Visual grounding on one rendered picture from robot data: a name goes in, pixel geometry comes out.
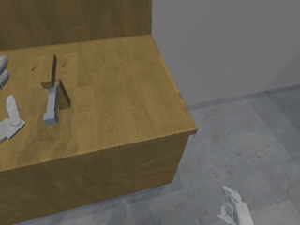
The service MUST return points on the robot left hand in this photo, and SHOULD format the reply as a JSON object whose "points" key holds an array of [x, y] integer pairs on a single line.
{"points": [[9, 127]]}

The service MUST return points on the tap lever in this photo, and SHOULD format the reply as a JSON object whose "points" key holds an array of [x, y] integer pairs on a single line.
{"points": [[50, 117]]}

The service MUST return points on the robot right hand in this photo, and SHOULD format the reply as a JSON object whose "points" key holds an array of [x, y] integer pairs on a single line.
{"points": [[238, 214]]}

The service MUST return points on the counter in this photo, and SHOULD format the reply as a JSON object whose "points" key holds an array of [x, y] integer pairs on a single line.
{"points": [[122, 126]]}

